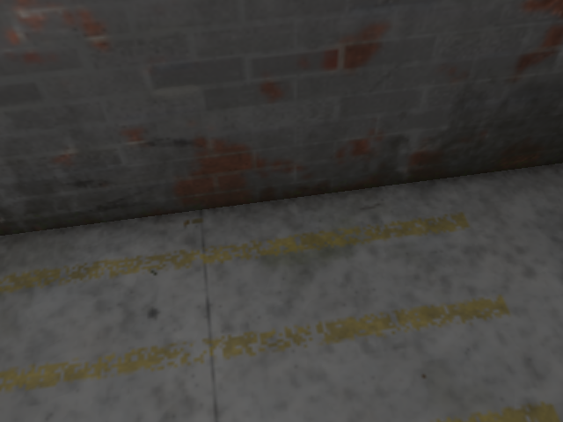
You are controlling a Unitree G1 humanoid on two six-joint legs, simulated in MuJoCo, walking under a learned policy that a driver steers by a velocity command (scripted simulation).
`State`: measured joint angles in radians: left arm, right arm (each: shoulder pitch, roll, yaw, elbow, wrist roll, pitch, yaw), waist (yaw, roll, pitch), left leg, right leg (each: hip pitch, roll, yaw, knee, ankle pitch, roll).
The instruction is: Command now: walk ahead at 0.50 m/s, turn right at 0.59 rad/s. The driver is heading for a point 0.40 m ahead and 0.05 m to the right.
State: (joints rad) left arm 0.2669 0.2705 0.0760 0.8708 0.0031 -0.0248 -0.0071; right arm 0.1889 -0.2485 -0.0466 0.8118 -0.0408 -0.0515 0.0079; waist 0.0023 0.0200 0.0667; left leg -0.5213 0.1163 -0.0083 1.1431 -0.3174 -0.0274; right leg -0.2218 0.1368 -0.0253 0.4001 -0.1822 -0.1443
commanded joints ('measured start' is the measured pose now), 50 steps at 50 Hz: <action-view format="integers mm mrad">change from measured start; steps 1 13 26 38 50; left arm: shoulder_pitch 35 209 141 -60 -104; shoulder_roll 142 169 77 47 61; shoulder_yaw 30 33 3 -61 -72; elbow -53 -35 -56 -44 66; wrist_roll -5 13 38 35 2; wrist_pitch -34 -28 26 21 -13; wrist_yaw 2 21 0 11 34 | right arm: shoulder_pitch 56 -282 53 64 103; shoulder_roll -75 -95 -117 -115 -65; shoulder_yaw -17 3 -3 5 16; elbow -43 -184 -44 57 165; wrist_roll -8 13 25 37 35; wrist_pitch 25 1 -55 9 40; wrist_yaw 5 18 -9 -17 -32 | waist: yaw -24 86 31 20 -20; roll -27 -94 91 52 -50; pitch -65 -16 -151 -100 -71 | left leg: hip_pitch -76 -110 390 247 383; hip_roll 7 -88 138 75 -25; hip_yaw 5 -8 -130 -61 -11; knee -83 -536 -823 -774 -822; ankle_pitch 68 260 977 367 183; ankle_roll -25 2 228 137 18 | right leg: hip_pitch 68 252 -187 123 88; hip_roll -262 -268 -66 -143 -239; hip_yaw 280 383 136 52 185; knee -191 -86 693 -37 -73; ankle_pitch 329 455 -212 31 254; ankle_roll -146 -74 136 120 74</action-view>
